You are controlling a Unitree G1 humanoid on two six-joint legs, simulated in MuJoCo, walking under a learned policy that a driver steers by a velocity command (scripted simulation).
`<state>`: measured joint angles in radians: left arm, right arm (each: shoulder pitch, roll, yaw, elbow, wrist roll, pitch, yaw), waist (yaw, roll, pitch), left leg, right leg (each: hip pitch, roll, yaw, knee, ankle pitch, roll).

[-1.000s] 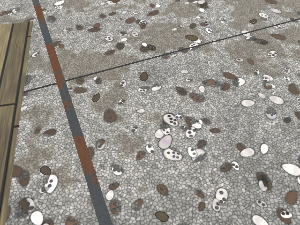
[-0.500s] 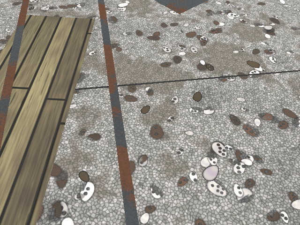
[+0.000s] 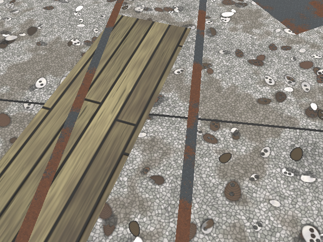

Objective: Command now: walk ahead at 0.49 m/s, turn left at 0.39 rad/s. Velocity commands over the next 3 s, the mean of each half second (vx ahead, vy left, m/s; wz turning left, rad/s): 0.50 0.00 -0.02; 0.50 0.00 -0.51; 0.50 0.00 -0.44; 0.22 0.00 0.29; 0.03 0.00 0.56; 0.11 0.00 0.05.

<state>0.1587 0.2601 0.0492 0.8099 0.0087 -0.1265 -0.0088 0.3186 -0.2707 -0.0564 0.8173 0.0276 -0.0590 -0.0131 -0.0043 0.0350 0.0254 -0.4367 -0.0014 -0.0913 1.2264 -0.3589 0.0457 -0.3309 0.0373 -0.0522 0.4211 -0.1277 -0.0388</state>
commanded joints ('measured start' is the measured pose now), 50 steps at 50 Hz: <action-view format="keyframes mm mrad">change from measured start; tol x32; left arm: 1 52 76 19 -7 1 -12 -11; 50 63 127 55 -150 -26 55 -31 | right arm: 1 47 -21 -8 -66 2 -4 4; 13 -319 -48 13 -205 -4 -40 39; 19 169 -279 -72 -107 -48 -36 18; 50 -101 -141 -36 -109 -26 -89 -7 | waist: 1 -7 -104 -44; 16 -29 -115 -41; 19 -95 338 -392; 50 8 -41 -106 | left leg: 1 -164 105 -30 -30 47 4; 16 144 21 106 -748 256 13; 19 797 464 -604 -898 86 239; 34 369 274 210 -1099 427 120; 43 503 281 340 -654 1076 44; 44 362 237 353 -409 973 4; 46 -273 -40 94 197 -255 -77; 50 -270 128 1 -4 29 -32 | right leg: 1 154 -267 291 -270 -5 -185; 15 228 -287 190 -167 78 -127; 20 -460 -59 187 886 -407 2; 33 -400 -154 123 433 170 24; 43 -47 15 -95 211 -72 -118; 46 726 -381 902 -78 -189 -427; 50 290 -239 467 -146 73 -257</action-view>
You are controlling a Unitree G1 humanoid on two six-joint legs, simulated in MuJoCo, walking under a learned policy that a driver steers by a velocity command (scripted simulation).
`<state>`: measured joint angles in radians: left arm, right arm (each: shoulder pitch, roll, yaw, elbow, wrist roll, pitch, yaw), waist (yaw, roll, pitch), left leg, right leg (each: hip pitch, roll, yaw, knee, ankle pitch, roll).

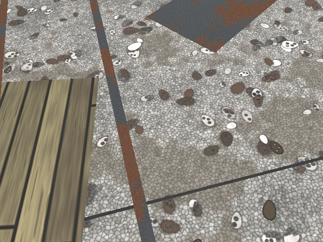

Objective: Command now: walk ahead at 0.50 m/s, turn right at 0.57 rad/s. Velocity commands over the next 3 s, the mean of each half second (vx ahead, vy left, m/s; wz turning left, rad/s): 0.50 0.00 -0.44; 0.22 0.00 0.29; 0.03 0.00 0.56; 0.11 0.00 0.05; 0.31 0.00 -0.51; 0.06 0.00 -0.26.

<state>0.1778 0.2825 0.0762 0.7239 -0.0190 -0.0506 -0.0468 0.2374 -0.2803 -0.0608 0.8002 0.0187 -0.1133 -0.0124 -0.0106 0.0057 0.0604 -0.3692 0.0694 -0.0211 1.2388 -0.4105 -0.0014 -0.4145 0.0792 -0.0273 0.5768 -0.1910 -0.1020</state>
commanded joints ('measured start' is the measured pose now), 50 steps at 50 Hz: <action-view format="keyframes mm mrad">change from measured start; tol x32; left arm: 1 22 95 23 -79 11 -21 11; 22 318 60 -13 -23 -14 -21 57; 50 -111 96 8 -106 49 26 71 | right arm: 1 -1 -133 -36 -91 -23 -20 -5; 15 -313 -80 -11 -198 -17 -24 42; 22 202 -192 -63 -79 -17 -23 41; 50 113 -103 -39 -123 -1 170 -31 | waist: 1 -10 -32 -133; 19 -7 -132 -127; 22 -66 282 -397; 50 -25 -154 -144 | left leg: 1 -279 70 -73 -47 111 8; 19 67 -74 5 -810 380 69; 22 742 328 -764 -925 44 330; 27 223 145 -352 -1033 321 236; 33 153 64 -126 -959 922 214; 41 168 25 -278 -736 531 116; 44 -243 -129 -108 -117 -352 -20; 50 -179 -40 -18 -61 -24 -97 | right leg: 1 301 -258 409 -325 180 -191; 19 356 -194 371 -53 451 -64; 23 -379 -43 240 757 -313 60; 40 65 -45 106 -119 180 113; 43 592 -469 414 -89 937 -114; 50 158 -324 176 -294 259 -126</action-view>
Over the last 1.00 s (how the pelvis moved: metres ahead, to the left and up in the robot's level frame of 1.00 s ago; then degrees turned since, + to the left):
0.51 -0.03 -0.01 -22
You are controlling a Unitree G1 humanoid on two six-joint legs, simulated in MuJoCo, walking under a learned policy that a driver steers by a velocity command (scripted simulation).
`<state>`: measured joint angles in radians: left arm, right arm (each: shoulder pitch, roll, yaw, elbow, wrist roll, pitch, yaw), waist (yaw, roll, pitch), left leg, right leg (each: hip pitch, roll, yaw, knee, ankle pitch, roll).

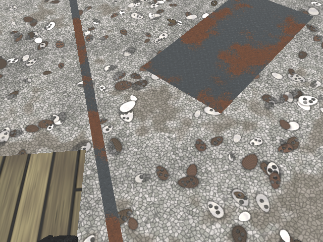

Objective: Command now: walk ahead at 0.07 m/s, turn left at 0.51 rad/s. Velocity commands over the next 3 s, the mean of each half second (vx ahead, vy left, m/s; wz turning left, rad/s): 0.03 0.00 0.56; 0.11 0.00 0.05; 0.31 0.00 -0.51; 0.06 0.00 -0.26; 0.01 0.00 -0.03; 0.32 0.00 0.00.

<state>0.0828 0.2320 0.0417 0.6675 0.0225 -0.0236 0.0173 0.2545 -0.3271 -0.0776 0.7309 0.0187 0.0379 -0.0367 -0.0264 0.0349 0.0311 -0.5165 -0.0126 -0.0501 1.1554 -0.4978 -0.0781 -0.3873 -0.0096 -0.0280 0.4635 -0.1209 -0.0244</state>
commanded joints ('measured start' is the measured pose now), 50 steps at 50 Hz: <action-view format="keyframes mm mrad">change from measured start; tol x32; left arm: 1 -16 147 44 -43 6 -2 10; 50 -34 97 13 -94 -65 -12 -5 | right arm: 1 82 -44 -19 -65 -2 19 -5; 50 177 -147 -55 -71 -26 -137 35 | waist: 1 -5 -186 -115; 12 -16 -137 -136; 14 20 323 -52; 43 30 -247 54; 50 -90 167 2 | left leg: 1 -21 46 21 -20 80 -20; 12 328 16 104 -644 302 128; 15 378 395 -483 -857 621 436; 33 357 198 -371 -723 631 298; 46 266 -25 16 -669 125 108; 50 646 326 -479 -954 -157 282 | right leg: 1 131 -237 152 -188 189 -210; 11 160 -294 34 -88 76 -143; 16 -330 -11 83 683 -446 69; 33 24 12 82 170 -217 80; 37 283 -186 282 -82 332 -57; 42 80 -169 449 -241 -590 -140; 50 -379 70 155 326 -382 -22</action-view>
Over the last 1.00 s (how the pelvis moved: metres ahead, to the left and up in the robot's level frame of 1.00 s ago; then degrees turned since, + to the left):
0.45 -0.02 0.01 0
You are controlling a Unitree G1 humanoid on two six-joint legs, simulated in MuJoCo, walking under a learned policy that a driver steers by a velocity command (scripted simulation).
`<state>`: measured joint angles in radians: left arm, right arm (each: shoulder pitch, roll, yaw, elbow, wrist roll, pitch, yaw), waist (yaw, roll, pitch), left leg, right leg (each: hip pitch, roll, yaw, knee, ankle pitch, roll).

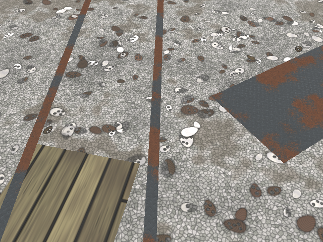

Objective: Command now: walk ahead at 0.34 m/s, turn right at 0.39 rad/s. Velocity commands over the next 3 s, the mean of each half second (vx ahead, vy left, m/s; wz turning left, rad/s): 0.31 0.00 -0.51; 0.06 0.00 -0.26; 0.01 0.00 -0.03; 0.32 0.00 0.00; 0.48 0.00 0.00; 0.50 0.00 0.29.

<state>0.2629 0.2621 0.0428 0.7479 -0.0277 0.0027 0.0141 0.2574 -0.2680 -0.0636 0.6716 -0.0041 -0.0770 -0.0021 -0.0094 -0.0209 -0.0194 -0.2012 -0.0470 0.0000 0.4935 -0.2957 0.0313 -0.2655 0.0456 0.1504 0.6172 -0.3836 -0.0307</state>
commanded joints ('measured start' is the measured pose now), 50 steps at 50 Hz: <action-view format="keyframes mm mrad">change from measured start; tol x32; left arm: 1 -221 122 28 -182 -19 -47 -5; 50 -87 104 9 -86 41 13 -14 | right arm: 1 170 -181 -65 -8 -7 -23 -2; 50 -89 -104 4 -67 -13 34 -16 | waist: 1 -97 209 117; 14 -62 129 106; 20 75 -210 -528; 24 2 -4 -102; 50 10 91 -35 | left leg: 1 315 449 -606 -306 -313 230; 13 134 273 79 -300 403 92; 17 88 243 171 134 879 6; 18 -110 197 172 404 623 -49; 19 -406 57 124 809 -432 -108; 20 -446 8 -110 993 -440 -110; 41 -121 82 -55 54 53 -84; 44 147 266 -208 -42 564 27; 50 27 127 -105 -4 249 -9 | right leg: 1 -616 -50 -16 341 -172 -14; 17 103 39 -257 -28 360 -72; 19 586 -290 240 17 979 -235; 20 650 -453 629 -159 683 -410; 26 -22 -222 219 -301 578 -256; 50 -41 -30 36 -137 254 -26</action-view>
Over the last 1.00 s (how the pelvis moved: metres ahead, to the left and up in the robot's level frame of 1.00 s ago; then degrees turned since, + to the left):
0.06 0.04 0.00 15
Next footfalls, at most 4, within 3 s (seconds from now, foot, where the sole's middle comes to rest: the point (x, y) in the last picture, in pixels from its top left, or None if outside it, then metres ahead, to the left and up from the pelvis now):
0.36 right None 0.29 -0.20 -0.77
0.86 left None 0.40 0.00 -0.77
2.20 left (204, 192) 0.76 -0.17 -0.77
2.72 right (270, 167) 0.89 -0.51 -0.77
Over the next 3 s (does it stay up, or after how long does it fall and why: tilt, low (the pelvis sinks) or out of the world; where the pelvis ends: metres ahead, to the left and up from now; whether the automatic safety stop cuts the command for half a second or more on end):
stays up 0.91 -0.40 0.01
